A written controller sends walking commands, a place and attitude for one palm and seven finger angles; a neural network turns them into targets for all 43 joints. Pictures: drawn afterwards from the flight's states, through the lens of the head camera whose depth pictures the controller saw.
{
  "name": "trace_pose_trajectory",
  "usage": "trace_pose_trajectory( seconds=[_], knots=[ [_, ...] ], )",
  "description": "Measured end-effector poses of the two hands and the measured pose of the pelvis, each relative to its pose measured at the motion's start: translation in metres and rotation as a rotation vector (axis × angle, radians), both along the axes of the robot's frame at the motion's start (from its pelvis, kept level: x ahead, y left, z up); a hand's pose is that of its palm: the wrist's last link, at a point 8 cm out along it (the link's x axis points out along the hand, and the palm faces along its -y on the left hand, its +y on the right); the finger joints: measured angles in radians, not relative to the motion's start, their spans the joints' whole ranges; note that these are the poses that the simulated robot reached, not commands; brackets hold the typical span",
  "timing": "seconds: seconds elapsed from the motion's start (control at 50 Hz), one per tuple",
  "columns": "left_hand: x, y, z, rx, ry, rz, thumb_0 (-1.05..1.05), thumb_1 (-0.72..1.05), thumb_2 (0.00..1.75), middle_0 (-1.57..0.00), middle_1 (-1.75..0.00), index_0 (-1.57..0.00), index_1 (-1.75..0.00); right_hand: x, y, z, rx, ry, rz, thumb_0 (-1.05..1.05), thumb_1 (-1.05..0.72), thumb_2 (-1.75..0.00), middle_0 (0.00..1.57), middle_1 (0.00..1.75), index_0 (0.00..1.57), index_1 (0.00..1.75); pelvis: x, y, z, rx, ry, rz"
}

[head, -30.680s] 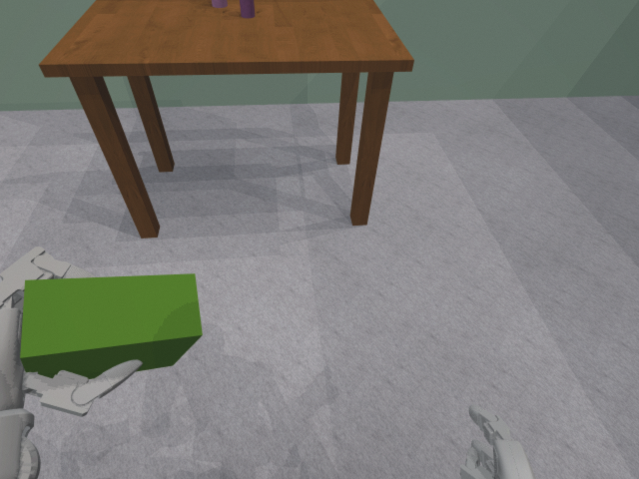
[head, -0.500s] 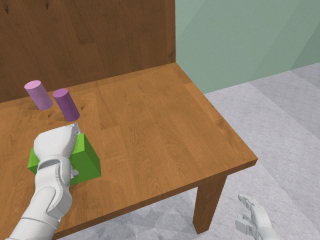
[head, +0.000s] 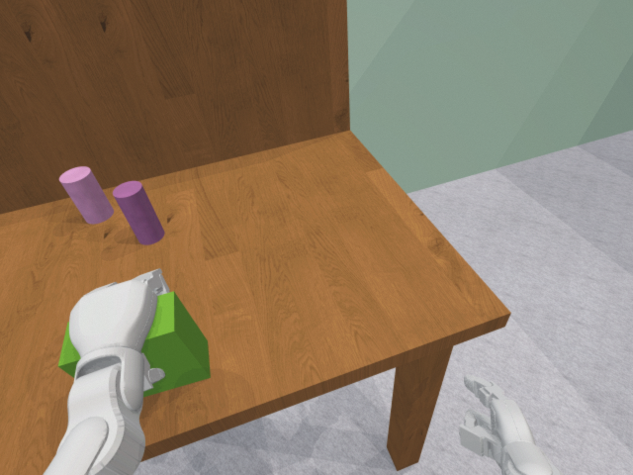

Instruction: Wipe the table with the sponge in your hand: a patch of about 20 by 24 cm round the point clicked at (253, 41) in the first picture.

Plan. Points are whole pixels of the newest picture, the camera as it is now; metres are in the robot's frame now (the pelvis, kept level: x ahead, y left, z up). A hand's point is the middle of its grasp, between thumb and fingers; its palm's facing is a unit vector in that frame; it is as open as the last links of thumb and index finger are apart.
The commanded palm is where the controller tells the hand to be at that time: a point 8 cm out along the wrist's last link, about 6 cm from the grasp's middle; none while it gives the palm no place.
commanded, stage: wipe back along the middle lane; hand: left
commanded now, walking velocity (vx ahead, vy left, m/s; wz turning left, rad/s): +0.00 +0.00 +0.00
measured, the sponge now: (151, 359) +0.24 +0.27 +0.03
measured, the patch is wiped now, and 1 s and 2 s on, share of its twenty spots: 0.65 0.80 0.90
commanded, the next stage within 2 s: slide across to the third lane in 0.06 s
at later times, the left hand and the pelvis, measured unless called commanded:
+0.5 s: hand (158, 344) +0.23 +0.23 +0.09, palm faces +0.08 -0.10 -0.99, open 10.1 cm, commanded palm +0.20 +0.21 +0.14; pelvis -0.02 -0.01 +0.00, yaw +1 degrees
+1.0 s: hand (209, 327) +0.26 +0.18 +0.09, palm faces +0.07 -0.08 -0.99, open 10.1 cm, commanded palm +0.24 +0.17 +0.14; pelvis -0.03 -0.03 +0.00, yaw +0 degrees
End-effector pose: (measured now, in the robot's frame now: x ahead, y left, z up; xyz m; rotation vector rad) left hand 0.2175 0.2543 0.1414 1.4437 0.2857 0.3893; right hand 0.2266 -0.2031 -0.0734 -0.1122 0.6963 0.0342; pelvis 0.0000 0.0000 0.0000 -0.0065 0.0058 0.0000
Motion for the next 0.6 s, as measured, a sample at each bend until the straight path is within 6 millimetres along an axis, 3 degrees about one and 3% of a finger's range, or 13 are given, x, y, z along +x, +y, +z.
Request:
trace_pose_trajectory(
  seconds=[0.24, 0.42, 0.6],
  knots=[
    [-0.017, -0.011, 0.000, -0.011, -0.013, 0.011, 0.00, -0.48, 1.05, -0.65, -1.42, -0.71, -1.37, 0.003, 0.004, 0.007, 0.013, -0.033, 0.025, 0.02, -0.90, -0.90, 0.20, 0.30, 0.20, 0.30, -0.009, -0.005, -0.001, 0.004, -0.023, -0.001],
    [-0.012, -0.018, 0.001, -0.009, 0.010, 0.009, 0.00, -0.49, 1.05, -0.67, -1.40, -0.72, -1.35, 0.001, 0.000, 0.010, 0.001, -0.056, 0.031, 0.02, -0.90, -0.90, 0.20, 0.30, 0.20, 0.30, -0.016, -0.011, -0.001, 0.005, -0.035, 0.010],
    [-0.006, -0.043, 0.003, -0.005, 0.002, -0.057, -0.01, -0.50, 1.05, -0.68, -1.39, -0.73, -1.33, -0.004, -0.003, 0.008, 0.012, -0.059, 0.037, 0.02, -0.90, -0.90, 0.20, 0.30, 0.20, 0.30, -0.020, -0.016, 0.000, 0.009, -0.046, 0.013]
  ],
)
